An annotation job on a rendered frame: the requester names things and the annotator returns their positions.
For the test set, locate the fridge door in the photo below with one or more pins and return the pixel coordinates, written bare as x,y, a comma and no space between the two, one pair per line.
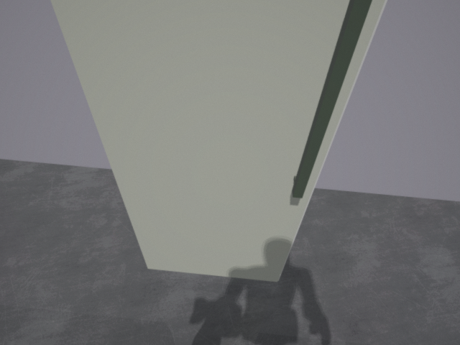
204,108

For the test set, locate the handle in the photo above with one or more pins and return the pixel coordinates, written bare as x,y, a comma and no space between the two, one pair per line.
354,19

